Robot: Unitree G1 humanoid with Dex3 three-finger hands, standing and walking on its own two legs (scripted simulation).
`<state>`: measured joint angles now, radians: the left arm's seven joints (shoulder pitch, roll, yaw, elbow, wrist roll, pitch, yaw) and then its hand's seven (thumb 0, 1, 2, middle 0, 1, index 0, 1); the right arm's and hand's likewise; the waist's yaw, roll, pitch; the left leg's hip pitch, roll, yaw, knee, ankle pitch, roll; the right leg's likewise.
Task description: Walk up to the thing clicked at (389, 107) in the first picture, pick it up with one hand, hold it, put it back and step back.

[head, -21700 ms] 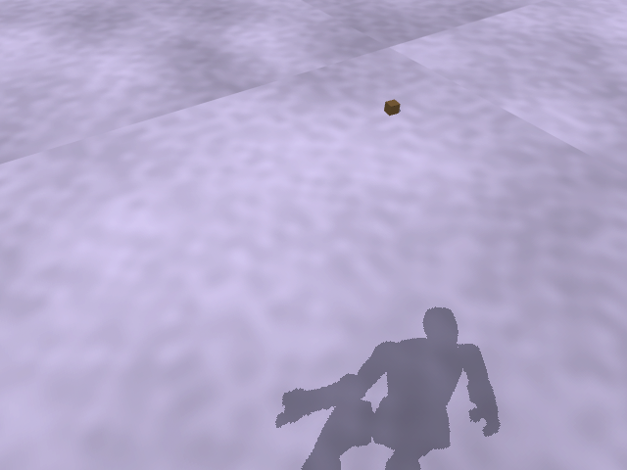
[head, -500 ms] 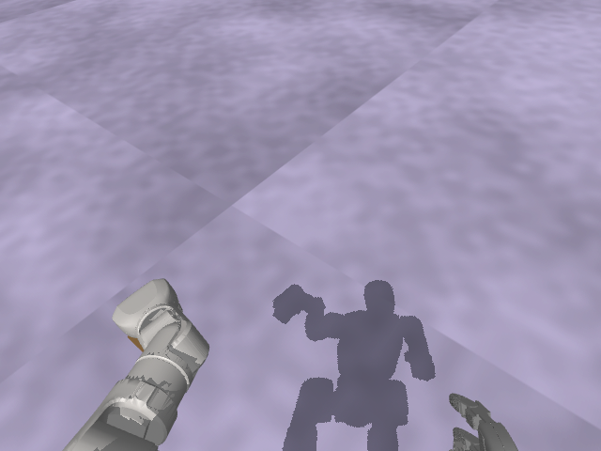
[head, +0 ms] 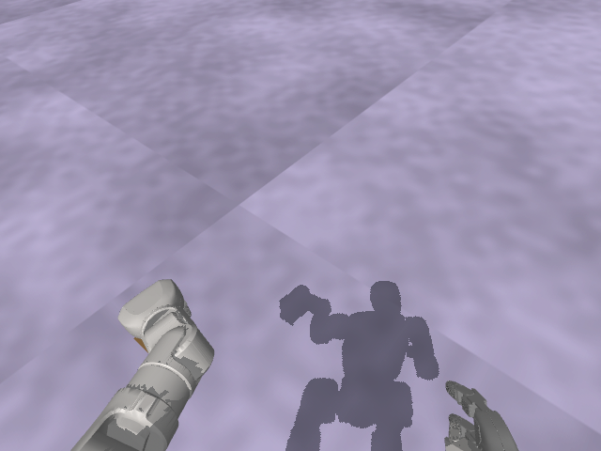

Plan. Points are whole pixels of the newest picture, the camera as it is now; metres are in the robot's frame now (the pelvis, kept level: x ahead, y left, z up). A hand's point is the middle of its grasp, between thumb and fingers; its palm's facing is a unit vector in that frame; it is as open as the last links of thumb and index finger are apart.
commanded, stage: hold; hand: left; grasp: from above
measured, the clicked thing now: (170, 341) +0.30 +0.25 -0.07
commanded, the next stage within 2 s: crouch in 0.10 s
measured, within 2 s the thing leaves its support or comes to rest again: neither
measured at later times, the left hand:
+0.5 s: hand (180, 354) +0.28 +0.23 -0.07, palm faces -0.34 -0.31 -0.89, open 7.3 cm
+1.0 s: hand (217, 379) +0.33 +0.24 -0.32, palm faces -0.28 -0.28 -0.92, open 7.3 cm
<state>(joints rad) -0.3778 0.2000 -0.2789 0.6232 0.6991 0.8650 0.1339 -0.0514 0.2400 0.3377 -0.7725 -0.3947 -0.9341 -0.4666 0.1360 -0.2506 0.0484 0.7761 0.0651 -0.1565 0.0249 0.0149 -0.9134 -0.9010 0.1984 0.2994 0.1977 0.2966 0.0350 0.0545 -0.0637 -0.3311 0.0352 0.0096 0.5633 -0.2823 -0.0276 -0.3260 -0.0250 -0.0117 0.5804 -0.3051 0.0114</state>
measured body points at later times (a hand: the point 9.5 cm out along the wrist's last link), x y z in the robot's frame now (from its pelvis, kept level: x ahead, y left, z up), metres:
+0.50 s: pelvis +0.00 +0.00 +0.00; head +0.02 -0.01 +0.45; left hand +0.30 +0.24 -0.02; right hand +0.16 -0.23 -0.11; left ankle +0.00 +0.14 -0.73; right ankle +0.00 -0.12 -0.73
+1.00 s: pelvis -0.07 +0.01 -0.19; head +0.10 +0.02 +0.23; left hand +0.34 +0.25 -0.27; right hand -0.01 -0.26 -0.32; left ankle +0.00 +0.14 -0.73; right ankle -0.01 -0.12 -0.73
